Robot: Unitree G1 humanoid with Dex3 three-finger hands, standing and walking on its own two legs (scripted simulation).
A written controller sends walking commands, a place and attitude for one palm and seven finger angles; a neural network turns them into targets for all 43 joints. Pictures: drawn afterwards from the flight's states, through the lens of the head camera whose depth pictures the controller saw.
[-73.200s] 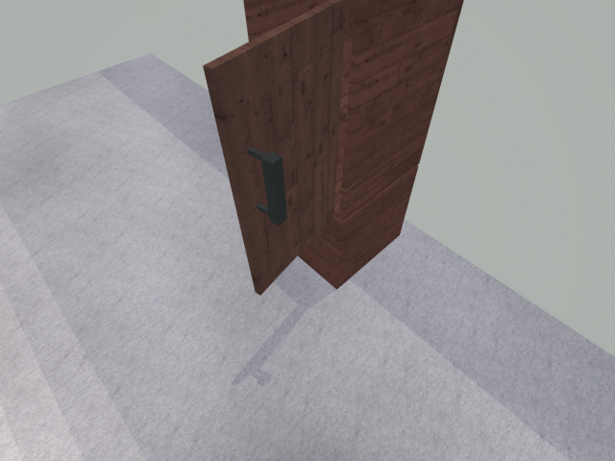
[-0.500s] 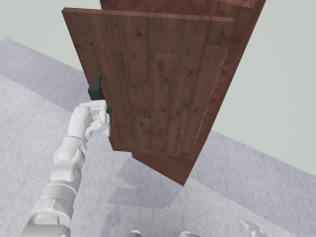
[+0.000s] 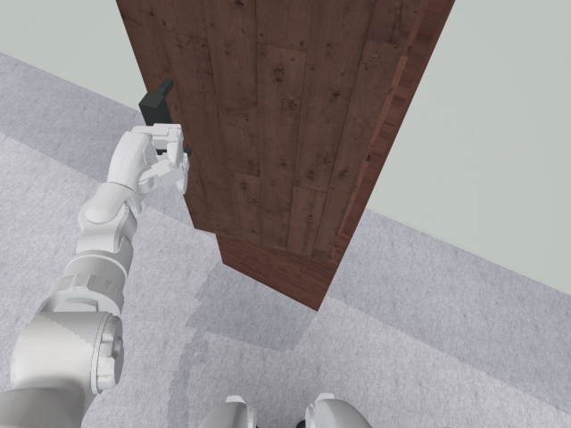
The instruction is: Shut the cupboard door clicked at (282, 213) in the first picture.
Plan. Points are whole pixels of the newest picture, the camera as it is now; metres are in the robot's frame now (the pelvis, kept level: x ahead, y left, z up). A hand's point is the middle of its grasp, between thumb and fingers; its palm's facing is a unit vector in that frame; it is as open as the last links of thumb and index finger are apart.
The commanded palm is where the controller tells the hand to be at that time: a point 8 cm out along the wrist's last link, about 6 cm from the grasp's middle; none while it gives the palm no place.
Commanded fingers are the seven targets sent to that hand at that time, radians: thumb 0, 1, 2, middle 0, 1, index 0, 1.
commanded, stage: push the door shut along its arc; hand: left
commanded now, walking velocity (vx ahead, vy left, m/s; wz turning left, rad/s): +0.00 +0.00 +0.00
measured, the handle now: (171, 132) +0.54 +0.16 +0.07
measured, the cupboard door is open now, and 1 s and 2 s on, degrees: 13 0 0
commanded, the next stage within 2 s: pull the fist back off the door in 0.88 s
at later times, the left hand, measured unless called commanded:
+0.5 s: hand (213, 140) +0.51 +0.09 +0.08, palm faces -0.38 -0.92 -0.02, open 3.1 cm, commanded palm +0.52 +0.12 +0.08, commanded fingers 0.00 0.90 0.90 -1.30 -1.50 -1.30 -1.50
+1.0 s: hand (238, 126) +0.54 +0.06 +0.09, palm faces -0.44 -0.90 -0.04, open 2.8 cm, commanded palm +0.56 +0.07 +0.08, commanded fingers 0.00 0.90 0.90 -1.30 -1.50 -1.30 -1.50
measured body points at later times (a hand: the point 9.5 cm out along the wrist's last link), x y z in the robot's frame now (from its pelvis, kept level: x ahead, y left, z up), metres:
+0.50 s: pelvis +0.01 +0.02 -0.01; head +0.13 +0.03 +0.43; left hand +0.52 +0.15 +0.09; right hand +0.03 -0.26 -0.12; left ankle +0.02 +0.07 -0.68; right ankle +0.03 -0.09 -0.68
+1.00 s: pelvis +0.01 +0.00 -0.02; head +0.15 +0.02 +0.40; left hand +0.56 +0.11 +0.09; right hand -0.01 -0.27 -0.13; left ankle +0.02 +0.07 -0.68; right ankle +0.03 -0.09 -0.68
